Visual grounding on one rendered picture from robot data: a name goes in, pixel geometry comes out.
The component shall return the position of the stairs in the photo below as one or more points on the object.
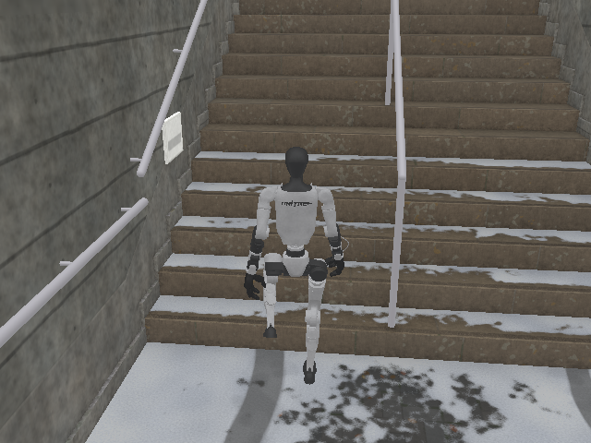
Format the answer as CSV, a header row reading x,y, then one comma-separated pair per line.
x,y
495,263

